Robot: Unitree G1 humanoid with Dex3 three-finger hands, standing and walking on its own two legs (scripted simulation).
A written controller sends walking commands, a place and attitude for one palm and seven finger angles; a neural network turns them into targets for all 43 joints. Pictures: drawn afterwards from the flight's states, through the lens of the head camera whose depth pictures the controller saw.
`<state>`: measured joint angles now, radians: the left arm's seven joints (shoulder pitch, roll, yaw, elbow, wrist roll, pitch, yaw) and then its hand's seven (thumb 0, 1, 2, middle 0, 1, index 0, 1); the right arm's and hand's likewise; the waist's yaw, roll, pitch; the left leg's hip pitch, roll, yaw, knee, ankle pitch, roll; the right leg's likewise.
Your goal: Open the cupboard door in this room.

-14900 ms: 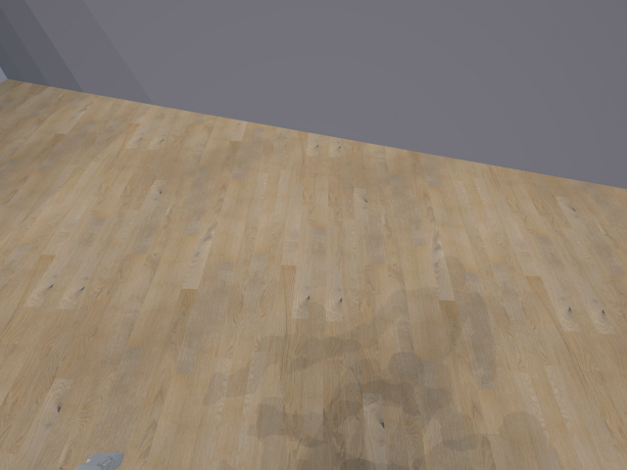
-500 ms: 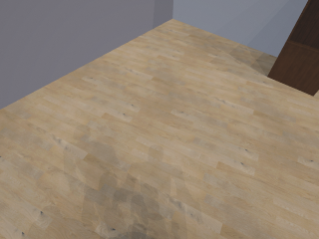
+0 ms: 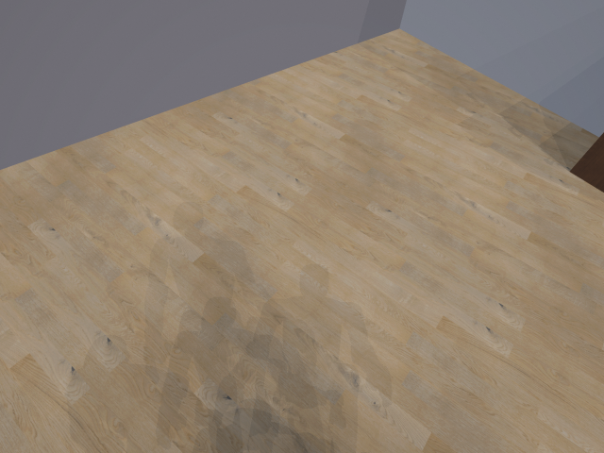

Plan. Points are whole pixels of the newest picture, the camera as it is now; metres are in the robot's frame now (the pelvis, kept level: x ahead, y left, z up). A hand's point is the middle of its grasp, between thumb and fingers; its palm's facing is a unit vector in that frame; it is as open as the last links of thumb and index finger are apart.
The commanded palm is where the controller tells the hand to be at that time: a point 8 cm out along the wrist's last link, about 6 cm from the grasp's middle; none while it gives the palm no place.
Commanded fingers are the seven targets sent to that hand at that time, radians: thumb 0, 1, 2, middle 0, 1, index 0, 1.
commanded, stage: turn or walk to find it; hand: left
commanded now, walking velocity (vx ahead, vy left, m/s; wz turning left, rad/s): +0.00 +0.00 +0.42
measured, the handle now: out of the picture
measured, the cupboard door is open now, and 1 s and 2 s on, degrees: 0 0 0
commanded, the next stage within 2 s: none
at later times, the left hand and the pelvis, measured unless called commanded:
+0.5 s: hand out of the picture +0.05 +0.16 -0.13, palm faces +0.19 -0.94 -0.29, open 7.4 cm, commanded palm none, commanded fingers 0.00 0.90 0.90 -0.20 -0.30 -0.20 -0.30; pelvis -0.02 -0.05 +0.01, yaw +12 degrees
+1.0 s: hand out of the picture -0.13 +0.18 -0.17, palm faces +0.45 -0.86 -0.25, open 7.4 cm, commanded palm none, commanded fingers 0.00 0.90 0.90 -0.20 -0.30 -0.20 -0.30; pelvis -0.05 -0.02 +0.01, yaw +24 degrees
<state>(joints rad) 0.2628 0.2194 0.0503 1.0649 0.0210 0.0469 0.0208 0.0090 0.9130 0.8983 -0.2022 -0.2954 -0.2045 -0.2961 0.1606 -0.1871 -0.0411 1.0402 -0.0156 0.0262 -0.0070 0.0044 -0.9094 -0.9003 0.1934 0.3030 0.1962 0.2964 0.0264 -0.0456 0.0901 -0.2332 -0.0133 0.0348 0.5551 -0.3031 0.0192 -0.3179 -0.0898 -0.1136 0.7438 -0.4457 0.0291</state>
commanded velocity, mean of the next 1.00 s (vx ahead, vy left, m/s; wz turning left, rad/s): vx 0.00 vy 0.00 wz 0.42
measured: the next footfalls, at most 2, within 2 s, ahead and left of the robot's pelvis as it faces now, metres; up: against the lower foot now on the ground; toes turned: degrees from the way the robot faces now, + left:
right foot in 0.36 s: +0.03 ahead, -0.13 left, +0.00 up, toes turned +4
left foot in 0.86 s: -0.06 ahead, +0.08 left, +0.00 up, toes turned +26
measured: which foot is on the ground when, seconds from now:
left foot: down 0.00-0.36, up 0.38-0.84, down 0.86-1.00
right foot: up 0.00-0.34, down 0.36-0.86, up 0.88-1.00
